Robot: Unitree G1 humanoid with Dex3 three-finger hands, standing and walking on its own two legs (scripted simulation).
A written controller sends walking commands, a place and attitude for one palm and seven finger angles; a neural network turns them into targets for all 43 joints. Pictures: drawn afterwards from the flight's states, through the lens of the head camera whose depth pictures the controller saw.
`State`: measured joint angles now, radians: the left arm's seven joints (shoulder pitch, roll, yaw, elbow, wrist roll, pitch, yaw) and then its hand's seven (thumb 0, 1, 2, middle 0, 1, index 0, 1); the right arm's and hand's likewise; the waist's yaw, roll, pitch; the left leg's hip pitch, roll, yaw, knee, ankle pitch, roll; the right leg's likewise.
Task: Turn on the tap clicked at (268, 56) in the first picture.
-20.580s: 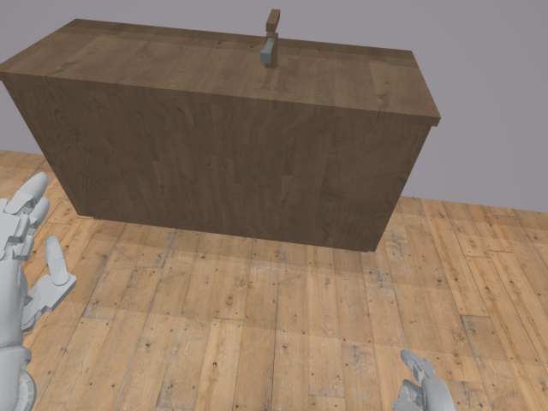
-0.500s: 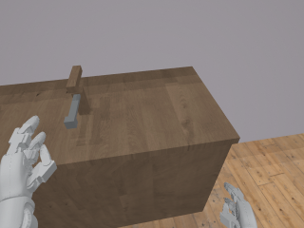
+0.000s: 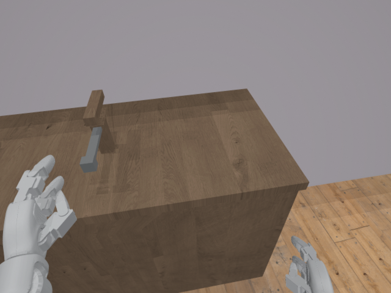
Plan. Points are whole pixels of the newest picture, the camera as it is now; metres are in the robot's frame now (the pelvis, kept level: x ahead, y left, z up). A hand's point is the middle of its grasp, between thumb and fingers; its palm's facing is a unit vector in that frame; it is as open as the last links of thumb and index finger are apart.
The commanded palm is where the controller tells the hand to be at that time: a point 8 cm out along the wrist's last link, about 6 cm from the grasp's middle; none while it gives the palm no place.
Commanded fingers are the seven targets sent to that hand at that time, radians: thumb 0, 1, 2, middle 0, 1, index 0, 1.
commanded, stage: turn the palm inward beside the body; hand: left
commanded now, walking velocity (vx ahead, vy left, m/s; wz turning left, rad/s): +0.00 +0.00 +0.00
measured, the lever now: (89, 163) +0.34 +0.30 +0.10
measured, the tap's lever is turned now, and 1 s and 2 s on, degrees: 0 0 0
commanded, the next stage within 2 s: reach beside the lever's end, fingers flat in 0.12 s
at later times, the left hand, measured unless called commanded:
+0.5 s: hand (78, 207) +0.20 +0.23 +0.14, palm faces +0.50 -0.85 -0.13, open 7.4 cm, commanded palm +0.15 +0.28 +0.15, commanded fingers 0.00 0.90 0.90 -0.20 -0.30 -0.20 -0.30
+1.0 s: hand (71, 198) +0.23 +0.26 +0.13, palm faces +0.52 -0.85 -0.12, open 7.5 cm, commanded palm +0.19 +0.31 +0.13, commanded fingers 0.00 0.90 0.90 -0.18 -0.25 -0.18 -0.25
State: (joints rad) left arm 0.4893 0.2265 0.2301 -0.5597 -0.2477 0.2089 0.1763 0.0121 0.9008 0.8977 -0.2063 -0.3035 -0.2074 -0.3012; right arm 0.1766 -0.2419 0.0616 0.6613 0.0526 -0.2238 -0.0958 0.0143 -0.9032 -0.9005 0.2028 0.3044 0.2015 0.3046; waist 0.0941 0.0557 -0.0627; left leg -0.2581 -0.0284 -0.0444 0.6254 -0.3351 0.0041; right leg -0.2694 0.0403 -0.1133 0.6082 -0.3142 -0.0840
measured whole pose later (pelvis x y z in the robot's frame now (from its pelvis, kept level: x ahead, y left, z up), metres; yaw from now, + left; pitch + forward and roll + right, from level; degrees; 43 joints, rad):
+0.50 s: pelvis +0.00 -0.01 +0.00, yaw +0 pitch -1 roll +0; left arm 0.39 0.24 0.24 -0.45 -0.24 0.20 0.21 0.01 0.90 0.90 -0.21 -0.30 -0.21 -0.30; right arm 0.15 -0.24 0.05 0.70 0.05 -0.21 -0.11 0.01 -0.90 -0.90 0.20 0.30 0.20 0.30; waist 0.08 0.06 -0.04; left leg -0.27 -0.01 -0.06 0.63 -0.33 -0.01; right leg -0.27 0.06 -0.13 0.59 -0.30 -0.10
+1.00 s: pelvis +0.00 +0.00 +0.00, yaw +0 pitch +0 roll +0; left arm 0.31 0.25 0.31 -0.28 -0.24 0.12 0.17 0.01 0.90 0.90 -0.20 -0.28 -0.20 -0.27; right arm 0.18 -0.24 0.04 0.69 0.05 -0.20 -0.11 0.01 -0.90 -0.90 0.20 0.30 0.20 0.30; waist 0.07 0.04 -0.04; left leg -0.27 -0.03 -0.04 0.61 -0.33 0.00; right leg -0.28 0.04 -0.11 0.59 -0.31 -0.09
